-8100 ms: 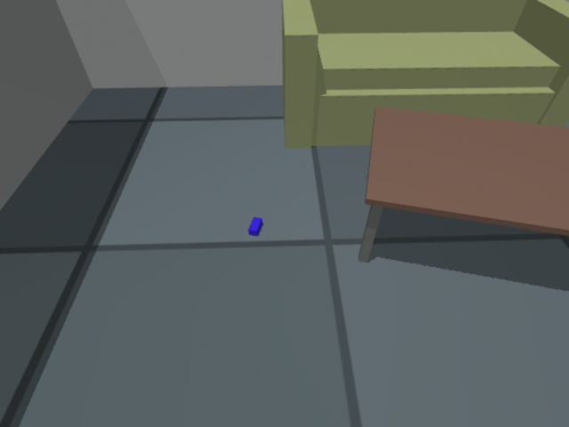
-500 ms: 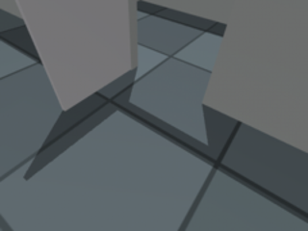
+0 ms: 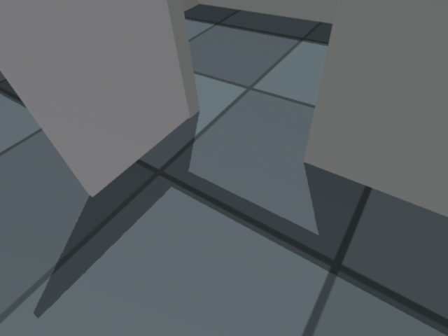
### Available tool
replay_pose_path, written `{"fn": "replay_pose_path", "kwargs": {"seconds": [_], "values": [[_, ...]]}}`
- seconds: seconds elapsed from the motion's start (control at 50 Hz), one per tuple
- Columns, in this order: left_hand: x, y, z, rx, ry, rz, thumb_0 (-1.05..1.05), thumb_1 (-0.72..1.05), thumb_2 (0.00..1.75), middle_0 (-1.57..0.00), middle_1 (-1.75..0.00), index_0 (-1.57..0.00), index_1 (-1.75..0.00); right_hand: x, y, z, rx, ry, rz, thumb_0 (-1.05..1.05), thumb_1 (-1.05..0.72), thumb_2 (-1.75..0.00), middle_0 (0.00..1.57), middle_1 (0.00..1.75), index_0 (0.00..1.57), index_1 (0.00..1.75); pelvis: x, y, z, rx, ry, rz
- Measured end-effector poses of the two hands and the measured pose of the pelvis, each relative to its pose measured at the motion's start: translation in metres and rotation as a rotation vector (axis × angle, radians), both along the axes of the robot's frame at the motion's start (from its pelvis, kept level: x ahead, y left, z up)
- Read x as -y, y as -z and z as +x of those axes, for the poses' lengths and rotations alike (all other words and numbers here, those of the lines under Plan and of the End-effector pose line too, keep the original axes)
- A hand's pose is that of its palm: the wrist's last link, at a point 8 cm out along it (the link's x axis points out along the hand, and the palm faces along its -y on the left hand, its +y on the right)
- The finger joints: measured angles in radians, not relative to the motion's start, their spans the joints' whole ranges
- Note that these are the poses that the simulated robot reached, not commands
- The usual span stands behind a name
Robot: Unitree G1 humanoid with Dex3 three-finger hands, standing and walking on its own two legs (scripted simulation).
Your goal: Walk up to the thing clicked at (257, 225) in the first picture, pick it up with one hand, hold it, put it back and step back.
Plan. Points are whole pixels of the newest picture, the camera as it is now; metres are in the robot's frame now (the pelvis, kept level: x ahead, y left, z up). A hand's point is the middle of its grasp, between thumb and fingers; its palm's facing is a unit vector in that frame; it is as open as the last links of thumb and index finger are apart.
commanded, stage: walk up
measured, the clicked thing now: out of the picture -0.76 -1.00 -0.75
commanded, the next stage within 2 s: none
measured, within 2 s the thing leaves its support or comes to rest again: neither
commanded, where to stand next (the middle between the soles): +0.36 +0.02 m, yaw +0 degrees
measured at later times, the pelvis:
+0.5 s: pelvis +0.21 +0.06 +0.02, yaw -17 degrees
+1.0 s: pelvis +0.38 +0.06 -0.01, yaw -41 degrees
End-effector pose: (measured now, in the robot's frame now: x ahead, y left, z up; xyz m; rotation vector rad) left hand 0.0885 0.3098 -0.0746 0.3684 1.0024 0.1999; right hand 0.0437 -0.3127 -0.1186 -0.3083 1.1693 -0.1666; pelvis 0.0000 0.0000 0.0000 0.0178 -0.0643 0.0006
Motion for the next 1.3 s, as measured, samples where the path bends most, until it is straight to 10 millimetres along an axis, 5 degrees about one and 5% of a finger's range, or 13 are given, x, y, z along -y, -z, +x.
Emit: {"fn": "replay_pose_path", "kwargs": {"seconds": [0.16,0.28,0.36,0.54,0.64,0.76,0.82,0.98,1.06,1.14,1.3], "values": [[-0.004,0.007,0.02,-0.122,0.004,-0.027,0.01,0.9,0.89,-0.21,-0.3,-0.2,-0.3,-0.002,-0.023,0.088,0.073,-0.027,-0.009,0.01,-0.9,-0.89,0.2,0.3,0.21,0.3,-0.009,-0.009,0.058,-0.022,0.059,-0.02],[-0.031,0.026,0.057,-0.233,0.039,-0.047,0.01,0.9,0.89,-0.21,-0.3,-0.21,-0.3,-0.02,-0.038,0.153,0.171,0.022,-0.046,0.01,-0.9,-0.89,0.2,0.3,0.2,0.3,-0.037,-0.003,0.117,-0.032,0.143,-0.037],[-0.052,0.041,0.111,-0.283,0.103,-0.023,0.01,0.9,0.89,-0.21,-0.3,-0.2,-0.3,-0.036,-0.043,0.173,0.233,0.097,-0.076,0.01,-0.9,-0.89,0.2,0.3,0.21,0.3,-0.054,0.003,0.152,-0.029,0.209,-0.022],[-0.056,0.015,0.265,-0.237,0.277,0.01,0.01,0.9,0.89,-0.2,-0.3,-0.2,-0.3,-0.059,-0.047,0.154,0.117,0.308,-0.048,0.01,-0.9,-0.89,0.2,0.3,0.21,0.3,-0.06,-0.016,0.224,-0.028,0.317,-0.019],[-0.034,0.009,0.356,-0.212,0.371,0.069,0.01,0.9,0.89,-0.2,-0.3,-0.2,-0.3,-0.059,-0.027,0.149,0.049,0.418,-0.021,0.01,-0.9,-0.89,0.2,0.3,0.21,0.3,-0.054,-0.009,0.267,-0.026,0.386,0.003],[0.025,0.019,0.462,-0.097,0.498,0.11,0.01,0.9,0.89,-0.2,-0.3,-0.2,-0.3,-0.05,0.016,0.169,-0.008,0.535,0.032,0.01,-0.9,-0.89,0.2,0.3,0.21,0.3,-0.033,0.018,0.315,-0.024,0.457,-0.001],[0.053,0.019,0.492,-0.046,0.539,0.083,0.01,0.9,0.89,-0.2,-0.3,-0.2,-0.3,-0.05,0.024,0.196,-0.014,0.553,0.051,0.01,-0.9,-0.89,0.2,0.3,0.2,0.3,-0.034,0.018,0.329,-0.017,0.518,-0.007],[0.094,0.02,0.546,-0.097,0.71,0.039,0.01,0.9,0.89,-0.21,-0.3,-0.2,-0.3,-0.06,0.001,0.263,0.165,0.631,0.023,0.01,-0.9,-0.89,0.2,0.3,0.2,0.3,-0.056,0.006,0.371,-0.029,0.695,-0.007],[0.106,0.032,0.589,-0.064,0.813,0.006,0.01,0.9,0.89,-0.21,-0.3,-0.21,-0.3,-0.078,-0.004,0.259,0.176,0.71,-0.061,0.01,-0.9,-0.89,0.2,0.3,0.21,0.3,-0.078,0.016,0.39,-0.04,0.772,-0.013],[0.116,0.041,0.628,-0.022,0.886,-0.014,0.01,0.9,0.89,-0.21,-0.3,-0.2,-0.3,-0.113,-0.009,0.227,0.099,0.791,-0.12,0.0,-0.9,-0.89,0.2,0.3,0.21,0.3,-0.099,0.022,0.401,-0.028,0.853,-0.015],[0.105,0.033,0.646,-0.149,1.038,0.027,0.01,0.9,0.89,-0.2,-0.3,-0.2,-0.3,-0.174,-0.041,0.146,0.002,0.998,-0.201,0.01,-0.9,-0.89,0.2,0.3,0.21,0.3,-0.122,0.003,0.404,-0.063,1.034,-0.001]]}}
